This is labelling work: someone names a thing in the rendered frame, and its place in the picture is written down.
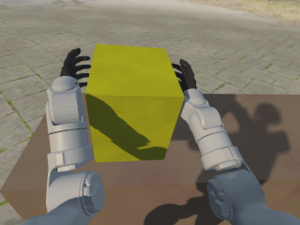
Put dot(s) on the pedestal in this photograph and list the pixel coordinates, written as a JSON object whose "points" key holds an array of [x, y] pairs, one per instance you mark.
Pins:
{"points": [[173, 191]]}

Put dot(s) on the right robot upper arm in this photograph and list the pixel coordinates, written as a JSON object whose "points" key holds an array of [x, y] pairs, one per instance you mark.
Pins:
{"points": [[238, 198]]}

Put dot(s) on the robot right hand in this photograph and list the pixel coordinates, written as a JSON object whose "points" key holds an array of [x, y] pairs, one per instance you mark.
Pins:
{"points": [[187, 76]]}

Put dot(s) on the robot left forearm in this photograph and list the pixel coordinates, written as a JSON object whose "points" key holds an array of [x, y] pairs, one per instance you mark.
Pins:
{"points": [[67, 129]]}

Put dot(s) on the left robot upper arm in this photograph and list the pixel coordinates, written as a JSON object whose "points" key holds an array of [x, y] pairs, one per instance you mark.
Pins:
{"points": [[72, 199]]}

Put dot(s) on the robot right forearm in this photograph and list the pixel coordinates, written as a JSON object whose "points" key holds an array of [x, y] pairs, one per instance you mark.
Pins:
{"points": [[217, 150]]}

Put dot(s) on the robot left hand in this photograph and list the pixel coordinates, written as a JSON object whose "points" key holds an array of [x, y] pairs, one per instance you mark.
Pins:
{"points": [[69, 66]]}

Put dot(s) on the carton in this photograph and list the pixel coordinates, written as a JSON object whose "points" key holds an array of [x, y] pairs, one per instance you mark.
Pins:
{"points": [[133, 101]]}

